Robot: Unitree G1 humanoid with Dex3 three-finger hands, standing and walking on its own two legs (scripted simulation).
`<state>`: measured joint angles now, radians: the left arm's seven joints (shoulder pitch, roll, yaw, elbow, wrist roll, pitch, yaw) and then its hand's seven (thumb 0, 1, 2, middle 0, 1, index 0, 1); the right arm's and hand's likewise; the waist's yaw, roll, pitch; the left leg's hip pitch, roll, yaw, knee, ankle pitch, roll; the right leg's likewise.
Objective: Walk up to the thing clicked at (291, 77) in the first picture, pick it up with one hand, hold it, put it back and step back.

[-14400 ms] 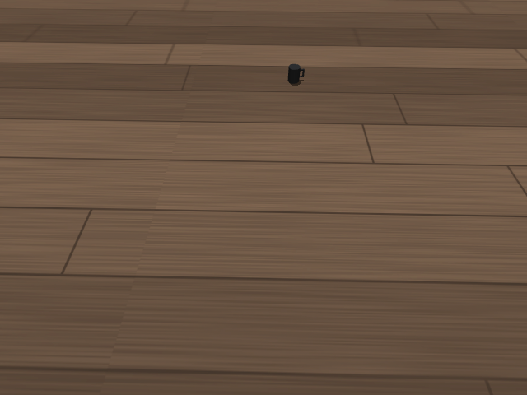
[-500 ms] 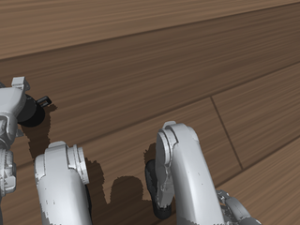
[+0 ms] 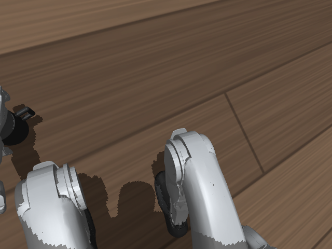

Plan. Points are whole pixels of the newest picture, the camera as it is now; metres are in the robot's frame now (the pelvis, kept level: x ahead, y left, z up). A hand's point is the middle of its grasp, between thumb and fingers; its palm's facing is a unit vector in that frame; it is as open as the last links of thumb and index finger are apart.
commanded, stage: close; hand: left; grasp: from above
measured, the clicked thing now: (9, 123) +0.43 +0.28 -0.25
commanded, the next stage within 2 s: settle in 1.64 s
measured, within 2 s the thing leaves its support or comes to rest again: neither
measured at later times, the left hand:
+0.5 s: hand out of the picture +0.41 +0.30 -0.21, palm faces -0.44 -0.12 -0.89, open 13.2 cm
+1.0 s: hand out of the picture +0.41 +0.30 -0.21, palm faces -0.45 -0.12 -0.88, open 12.9 cm
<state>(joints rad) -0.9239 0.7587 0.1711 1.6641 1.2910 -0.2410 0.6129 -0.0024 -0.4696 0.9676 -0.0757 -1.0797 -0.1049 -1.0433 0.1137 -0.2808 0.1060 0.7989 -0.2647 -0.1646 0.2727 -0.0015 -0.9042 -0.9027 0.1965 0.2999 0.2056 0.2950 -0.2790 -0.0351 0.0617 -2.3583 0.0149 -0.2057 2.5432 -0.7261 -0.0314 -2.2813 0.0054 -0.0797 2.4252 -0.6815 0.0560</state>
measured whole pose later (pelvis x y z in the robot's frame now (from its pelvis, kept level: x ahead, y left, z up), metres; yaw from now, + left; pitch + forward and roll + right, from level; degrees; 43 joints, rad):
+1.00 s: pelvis +0.00 +0.00 +0.00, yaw -1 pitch +28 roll -10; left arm -0.96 0.80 0.14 1.78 1.32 -0.26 0.68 -0.01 -0.34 0.91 -0.32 -0.97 -0.23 -0.95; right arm 0.09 -0.31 0.15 0.80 -0.31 -0.22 0.32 0.00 -0.90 -0.90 0.19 0.30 0.20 0.29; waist -0.30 -0.05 0.06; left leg -2.35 0.01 -0.23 2.56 -0.72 -0.03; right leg -2.26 0.01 -0.10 2.43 -0.67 0.06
